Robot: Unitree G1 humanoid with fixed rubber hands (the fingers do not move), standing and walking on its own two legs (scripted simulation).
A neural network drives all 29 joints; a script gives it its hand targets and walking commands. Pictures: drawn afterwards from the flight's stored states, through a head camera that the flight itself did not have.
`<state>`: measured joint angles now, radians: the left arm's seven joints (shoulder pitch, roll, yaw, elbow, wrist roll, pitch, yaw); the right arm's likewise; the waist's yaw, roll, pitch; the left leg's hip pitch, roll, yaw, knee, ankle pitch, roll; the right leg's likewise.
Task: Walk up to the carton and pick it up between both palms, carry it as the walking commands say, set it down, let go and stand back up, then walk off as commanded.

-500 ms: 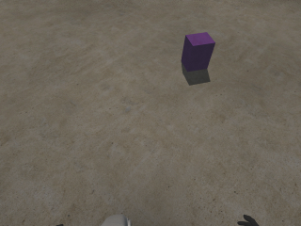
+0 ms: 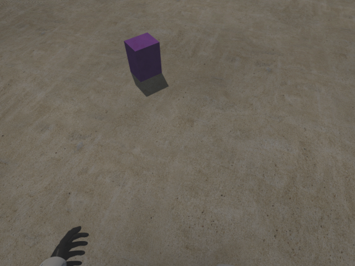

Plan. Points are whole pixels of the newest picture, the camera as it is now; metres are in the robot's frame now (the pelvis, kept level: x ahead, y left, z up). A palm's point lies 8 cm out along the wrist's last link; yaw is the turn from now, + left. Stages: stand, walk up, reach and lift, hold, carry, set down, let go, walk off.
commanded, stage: walk off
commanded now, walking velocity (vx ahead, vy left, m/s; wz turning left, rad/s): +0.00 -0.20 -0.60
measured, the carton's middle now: (144, 57) +1.70 +0.21 -0.61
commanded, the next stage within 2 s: stand in 1.02 s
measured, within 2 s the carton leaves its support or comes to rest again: neither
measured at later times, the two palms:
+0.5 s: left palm out of the picture +0.14 +0.13 -0.11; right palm out of the picture -0.05 -0.38 -0.09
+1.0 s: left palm out of the picture +0.12 -0.05 -0.10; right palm out of the picture -0.16 -0.51 -0.11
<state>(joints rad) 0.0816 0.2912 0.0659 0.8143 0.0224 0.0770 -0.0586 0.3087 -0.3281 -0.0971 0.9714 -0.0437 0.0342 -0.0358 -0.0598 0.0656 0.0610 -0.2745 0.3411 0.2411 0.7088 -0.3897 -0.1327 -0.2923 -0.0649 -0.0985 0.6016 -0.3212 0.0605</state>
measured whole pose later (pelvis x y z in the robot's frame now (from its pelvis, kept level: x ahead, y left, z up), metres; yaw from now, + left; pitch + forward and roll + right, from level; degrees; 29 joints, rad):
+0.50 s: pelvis -0.02 -0.09 +0.02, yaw -17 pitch -1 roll -2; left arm 0.19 0.28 0.06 0.83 0.04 0.10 -0.05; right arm 0.22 -0.25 -0.05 0.93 -0.02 0.04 -0.06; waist 0.01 -0.03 0.06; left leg -0.25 0.13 0.21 0.57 -0.30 0.00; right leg -0.54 0.02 0.02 1.22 -0.42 0.06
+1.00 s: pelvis -0.10 -0.23 +0.01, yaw -33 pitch +1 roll +0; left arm 0.20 0.27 0.04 0.81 0.04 0.07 -0.03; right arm 0.14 -0.27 -0.06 0.91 0.00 0.07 -0.05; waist 0.03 0.01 0.05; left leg -0.44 0.06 0.12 0.90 -0.44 -0.01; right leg -0.34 0.08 -0.01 0.58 -0.25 -0.07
